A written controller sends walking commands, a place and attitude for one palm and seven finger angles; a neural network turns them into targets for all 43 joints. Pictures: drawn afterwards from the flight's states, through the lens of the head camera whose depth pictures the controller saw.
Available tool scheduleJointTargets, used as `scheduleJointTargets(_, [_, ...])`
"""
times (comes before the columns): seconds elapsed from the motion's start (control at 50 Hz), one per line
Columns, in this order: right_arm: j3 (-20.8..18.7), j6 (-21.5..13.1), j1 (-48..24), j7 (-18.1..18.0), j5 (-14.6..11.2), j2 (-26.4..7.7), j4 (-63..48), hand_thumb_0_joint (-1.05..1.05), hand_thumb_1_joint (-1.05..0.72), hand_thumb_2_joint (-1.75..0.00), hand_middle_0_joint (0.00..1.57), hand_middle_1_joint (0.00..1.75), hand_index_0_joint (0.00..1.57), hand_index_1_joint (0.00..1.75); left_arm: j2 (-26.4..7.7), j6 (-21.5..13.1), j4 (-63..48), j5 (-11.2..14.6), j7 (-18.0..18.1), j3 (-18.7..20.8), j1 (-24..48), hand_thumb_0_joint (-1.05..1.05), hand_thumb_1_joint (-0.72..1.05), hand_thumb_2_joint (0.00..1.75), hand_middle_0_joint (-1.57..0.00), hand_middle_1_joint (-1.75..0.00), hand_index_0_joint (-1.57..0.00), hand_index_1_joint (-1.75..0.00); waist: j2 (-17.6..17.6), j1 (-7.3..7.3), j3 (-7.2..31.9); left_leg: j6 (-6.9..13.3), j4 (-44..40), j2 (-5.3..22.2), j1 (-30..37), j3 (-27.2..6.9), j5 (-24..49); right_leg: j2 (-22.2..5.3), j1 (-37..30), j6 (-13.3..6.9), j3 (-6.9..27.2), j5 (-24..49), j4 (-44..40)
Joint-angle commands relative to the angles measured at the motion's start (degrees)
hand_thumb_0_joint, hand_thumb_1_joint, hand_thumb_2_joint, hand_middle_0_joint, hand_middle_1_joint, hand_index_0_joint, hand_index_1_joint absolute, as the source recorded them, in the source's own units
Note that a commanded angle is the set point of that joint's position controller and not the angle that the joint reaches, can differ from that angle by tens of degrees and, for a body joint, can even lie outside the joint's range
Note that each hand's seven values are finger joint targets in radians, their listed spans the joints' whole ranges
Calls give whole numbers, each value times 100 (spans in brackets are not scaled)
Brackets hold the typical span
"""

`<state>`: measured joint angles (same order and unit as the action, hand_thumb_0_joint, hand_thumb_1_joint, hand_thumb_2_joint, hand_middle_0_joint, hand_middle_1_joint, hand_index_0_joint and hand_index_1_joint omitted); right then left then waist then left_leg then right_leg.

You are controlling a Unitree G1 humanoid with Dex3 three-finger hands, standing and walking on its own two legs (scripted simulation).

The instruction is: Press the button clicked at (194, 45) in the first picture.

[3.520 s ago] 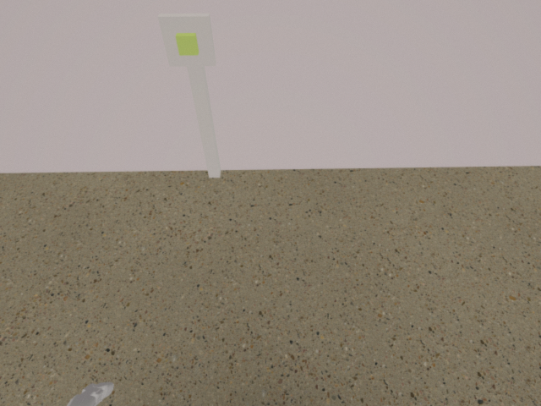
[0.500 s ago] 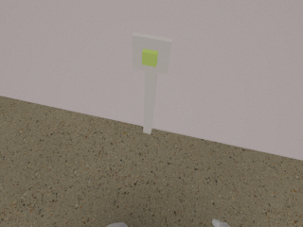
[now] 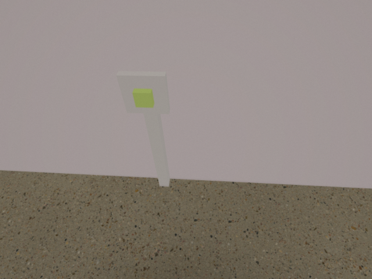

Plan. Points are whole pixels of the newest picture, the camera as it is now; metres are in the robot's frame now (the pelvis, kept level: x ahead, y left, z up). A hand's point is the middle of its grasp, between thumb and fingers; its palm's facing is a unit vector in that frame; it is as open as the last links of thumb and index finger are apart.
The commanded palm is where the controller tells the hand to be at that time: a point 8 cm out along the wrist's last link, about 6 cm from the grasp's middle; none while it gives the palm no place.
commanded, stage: take the last steps up to it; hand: left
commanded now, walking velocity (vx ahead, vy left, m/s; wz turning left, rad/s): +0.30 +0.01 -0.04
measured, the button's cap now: (143, 97) +0.75 +0.22 -0.05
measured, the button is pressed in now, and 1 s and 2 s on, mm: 0 0 0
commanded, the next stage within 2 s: come to a stop and stand still in 0.56 s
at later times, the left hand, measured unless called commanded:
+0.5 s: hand (110, 272) +0.18 +0.22 -0.18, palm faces +0.01 -0.98 -0.18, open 7.3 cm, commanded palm none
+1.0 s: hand (137, 227) +0.29 +0.17 -0.16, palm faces +0.04 -0.96 -0.26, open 7.2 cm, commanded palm none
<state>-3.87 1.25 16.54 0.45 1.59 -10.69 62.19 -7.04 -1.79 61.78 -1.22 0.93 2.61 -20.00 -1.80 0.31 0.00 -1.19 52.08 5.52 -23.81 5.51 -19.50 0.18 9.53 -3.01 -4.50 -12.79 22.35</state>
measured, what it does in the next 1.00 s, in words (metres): walks ahead: left foot, then right foot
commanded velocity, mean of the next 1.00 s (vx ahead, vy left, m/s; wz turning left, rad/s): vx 0.07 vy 0.05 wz -0.02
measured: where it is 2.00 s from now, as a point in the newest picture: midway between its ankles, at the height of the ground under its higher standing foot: outside the picture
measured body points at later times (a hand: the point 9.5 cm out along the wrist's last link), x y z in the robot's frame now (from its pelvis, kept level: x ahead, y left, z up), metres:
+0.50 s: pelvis +0.13 +0.04 +0.00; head +0.14 +0.05 +0.45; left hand +0.18 +0.27 -0.16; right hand +0.07 -0.16 -0.16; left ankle +0.08 +0.13 -0.75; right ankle +0.17 -0.10 -0.68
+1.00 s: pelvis +0.19 -0.01 -0.01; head +0.22 -0.04 +0.44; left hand +0.29 +0.22 -0.14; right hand +0.25 -0.26 -0.18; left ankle +0.19 +0.13 -0.67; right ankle +0.27 -0.10 -0.75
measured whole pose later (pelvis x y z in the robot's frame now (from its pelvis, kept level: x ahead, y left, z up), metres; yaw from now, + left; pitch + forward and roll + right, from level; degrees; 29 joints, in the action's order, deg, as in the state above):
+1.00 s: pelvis +0.19 -0.01 -0.01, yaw -1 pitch -1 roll +1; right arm -4.8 3.9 9.4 -1.3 1.0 -12.2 58.8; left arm -7.7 0.1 58.0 -1.2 2.5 3.1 -7.1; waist -2.5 0.4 -4.9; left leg -3.7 62.3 2.0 -27.1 0.8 -22.9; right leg -3.1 18.6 -3.9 -9.3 -8.0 27.7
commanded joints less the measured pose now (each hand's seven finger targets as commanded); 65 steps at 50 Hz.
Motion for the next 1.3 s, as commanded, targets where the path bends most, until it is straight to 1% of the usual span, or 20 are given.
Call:
scheduleJointTargets(0.0, [31,-251,-492,32,-7,-114,-461,0,-90,-90,20,30,20,30,-908,-147,-43,-20,4,171,-596,0,90,90,-20,-30,-20,-30,787,243,-364,-27,-541,19,-695,-18,-54,-1470,-524,-787,1482,-352,-1229])
scheduleJointTargets(0.08, [43,-334,-544,23,-39,-78,-521,0,-90,-90,20,30,20,30,-942,-142,86,-39,-5,207,-640,0,90,90,-20,-30,-20,-30,940,275,-379,55,-1165,-23,-444,-42,-280,-1575,-601,-858,1568,-294,-1102])
scheduleJointTargets(0.16, [77,-423,209,-39,-46,-54,-230,0,-90,-90,20,30,20,30,-830,-104,136,17,-30,198,-384,0,90,90,-20,-30,-20,-30,613,-110,-391,106,-2514,-249,1258,270,501,-1080,335,-475,1013,-484,-421])
scheduleJointTargets(0.18, [50,-457,630,-91,-41,-228,-76,0,-90,-90,20,30,20,30,-671,-85,112,34,-49,157,-352,0,90,90,-20,-30,-20,-30,87,-282,-355,175,-2787,-93,2056,-8,359,-814,981,-318,803,-610,212])
scheduleJointTargets(0.22, [-128,-445,1667,-180,27,-990,139,0,-90,-90,20,30,20,30,-267,-99,-189,30,-91,79,-13,0,90,90,-20,-30,-20,-30,-1636,-602,-263,1049,-4171,1957,2804,-2688,-538,33,2608,96,-193,-1856,2956])
scheduleJointTargets(0.3, [124,-514,880,-242,-28,-273,-39,0,-90,-90,20,30,20,30,-380,-46,-77,-58,-150,127,294,0,90,90,-20,-30,-20,-30,-417,-239,-961,988,-4321,1439,1668,-1574,578,-627,2649,98,394,-759,4155])
scheduleJointTargets(0.38, [161,-636,1000,-287,-45,-249,45,0,-90,-90,20,30,20,30,-226,29,-37,-19,-150,95,191,0,90,90,-20,-30,-20,-30,-311,-38,-526,991,-4015,1145,2061,-597,3150,-628,2454,300,203,-330,3824])
scheduleJointTargets(0.56, [62,-471,1226,-235,17,-288,284,0,-90,-90,20,30,20,30,-294,44,-482,-1,-149,70,1240,0,90,90,-20,-30,-20,-30,-537,-237,-844,936,-3650,1080,1891,-248,3005,-428,1711,223,-259,-114,1640])
scheduleJointTargets(0.62, [63,-451,1098,-222,-40,-318,294,0,-90,-90,20,30,20,30,-542,-69,-204,-34,-134,134,299,0,90,90,-20,-30,-20,-30,-81,231,-227,663,-2354,785,1566,-24,3000,-194,-55,147,-398,563,635])
scheduleJointTargets(0.64, [76,-470,1064,-184,-91,-189,261,0,-90,-90,20,30,20,30,-894,-141,-13,-53,-88,221,-338,0,90,90,-20,-30,-20,-30,462,504,223,433,-1312,486,868,187,2192,-754,-1155,-34,240,1226,578])
scheduleJointTargets(0.66, [148,-456,1367,-161,-146,162,140,0,-90,-90,20,30,20,30,-1420,-204,46,-42,-8,335,-737,0,90,90,-20,-30,-20,-30,1830,467,866,127,283,-309,-197,470,-755,-2308,-2128,-596,2070,3005,196])
scheduleJointTargets(0.68, [146,-350,1217,-239,-171,-7,97,0,-90,-90,20,30,20,30,-1471,-169,14,76,18,259,-741,0,90,90,-20,-30,-20,-30,1223,421,1012,103,951,-261,189,-269,-1677,-2643,-1474,-936,2156,4198,-109])
scheduleJointTargets(0.8, [92,100,809,-245,-167,172,191,0,-90,-90,20,30,20,30,-943,21,-357,17,198,136,743,0,90,90,-20,-30,-20,-30,557,-70,45,-107,858,-93,400,-558,-786,-2052,503,-741,770,4147,-274])
scheduleJointTargets(0.94, [-92,321,150,-126,-24,-258,-333,0,-90,-90,20,30,20,30,-1191,160,-603,-20,230,292,835,0,90,90,-20,-30,-20,-30,851,16,188,-271,1316,-267,-229,-709,-269,-2080,400,-756,900,2436,-515])
scheduleJointTargets(1.1, [31,55,53,-35,-81,-226,-533,0,-90,-90,20,30,20,30,-1386,261,-682,-131,121,280,891,0,90,90,-20,-30,-20,-30,1383,51,201,-58,-1294,-422,1002,-140,-557,-1586,830,-391,1099,-1365,-1208])
scheduleJointTargets(1.14, [76,-31,649,-71,-80,-197,-284,0,-90,-90,20,30,20,30,-1289,295,-572,-57,99,239,918,0,90,90,-20,-30,-20,-30,1142,-212,282,11,-2767,-501,2065,-35,32,-1246,1241,-27,853,-1792,-951])
scheduleJointTargets(1.16, [56,-86,716,-105,-62,-424,-268,0,-90,-90,20,30,20,30,-1080,298,-543,4,74,162,797,0,90,90,-20,-30,-20,-30,306,-220,212,64,-3409,-137,2252,-587,-200,-943,1557,179,615,-1855,-251])
scheduleJointTargets(1.18, [-8,-144,542,-138,19,-791,-364,0,-90,-90,20,30,20,30,-713,310,-563,85,37,77,656,0,90,90,-20,-30,-20,-30,-1246,-182,-141,375,-4366,941,1544,-2152,-1445,-403,1886,428,178,-1418,834])
scheduleJointTargets(1.2, [24,-93,1,-185,31,-956,-597,0,-90,-90,20,30,20,30,-614,333,-595,72,37,69,826,0,90,90,-20,-30,-20,-30,-1613,-115,-819,641,-4988,1553,310,-2753,-2122,-282,1788,443,215,-1157,1491])
scheduleJointTargets(1.28, [158,-193,-412,-296,7,-660,-569,0,-90,-90,20,30,20,30,-734,353,-212,-37,-103,152,305,0,90,90,-20,-30,-20,-30,-717,176,-834,539,-4633,879,482,-1689,-827,-111,1781,415,599,-426,3007])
